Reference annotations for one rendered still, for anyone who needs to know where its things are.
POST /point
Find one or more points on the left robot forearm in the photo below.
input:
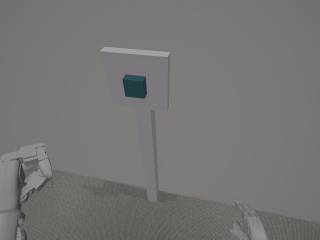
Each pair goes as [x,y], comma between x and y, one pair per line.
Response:
[11,225]

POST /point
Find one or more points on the right robot hand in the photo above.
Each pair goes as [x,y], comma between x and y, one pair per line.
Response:
[253,228]

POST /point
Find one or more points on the button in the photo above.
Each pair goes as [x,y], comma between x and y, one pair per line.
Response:
[135,86]

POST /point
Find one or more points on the left robot hand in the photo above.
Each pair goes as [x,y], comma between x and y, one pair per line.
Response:
[36,165]

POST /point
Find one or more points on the panel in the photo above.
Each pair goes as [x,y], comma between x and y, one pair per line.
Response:
[155,67]

